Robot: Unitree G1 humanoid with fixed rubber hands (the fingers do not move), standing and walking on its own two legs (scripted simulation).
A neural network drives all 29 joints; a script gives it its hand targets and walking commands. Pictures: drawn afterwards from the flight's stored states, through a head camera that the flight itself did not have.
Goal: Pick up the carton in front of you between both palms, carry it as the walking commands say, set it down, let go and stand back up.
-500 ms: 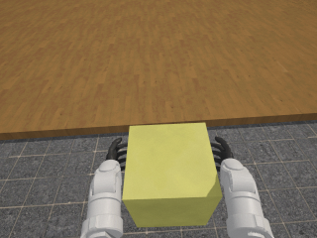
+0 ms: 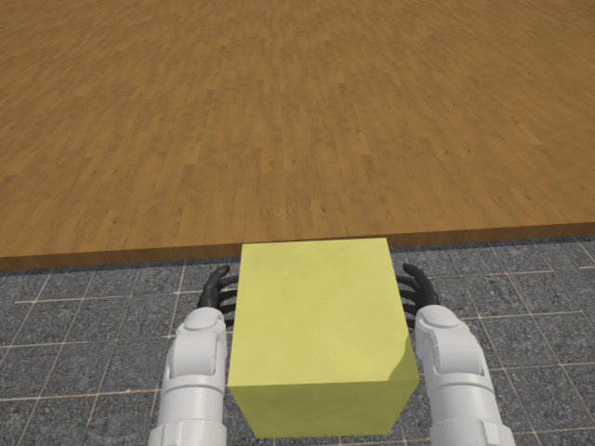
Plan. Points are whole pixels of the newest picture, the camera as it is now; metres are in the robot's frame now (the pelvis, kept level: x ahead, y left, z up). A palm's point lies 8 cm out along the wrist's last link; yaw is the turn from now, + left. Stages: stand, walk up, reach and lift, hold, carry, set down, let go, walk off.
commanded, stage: reach and lift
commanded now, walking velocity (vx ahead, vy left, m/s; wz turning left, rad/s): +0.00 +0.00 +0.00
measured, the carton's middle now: (318, 343) +0.29 +0.00 -0.04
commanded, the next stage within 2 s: hold in 0.16 s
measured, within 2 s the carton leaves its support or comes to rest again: neither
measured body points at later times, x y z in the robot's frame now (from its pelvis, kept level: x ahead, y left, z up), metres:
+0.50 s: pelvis -0.01 +0.00 +0.00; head -0.05 +0.00 +0.45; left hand +0.29 +0.15 +0.04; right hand +0.29 -0.15 +0.04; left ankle +0.01 +0.13 -0.75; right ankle +0.01 -0.13 -0.75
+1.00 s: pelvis -0.01 +0.00 +0.00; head -0.05 +0.00 +0.45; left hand +0.30 +0.15 +0.05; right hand +0.29 -0.15 +0.04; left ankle +0.01 +0.13 -0.75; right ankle +0.01 -0.13 -0.75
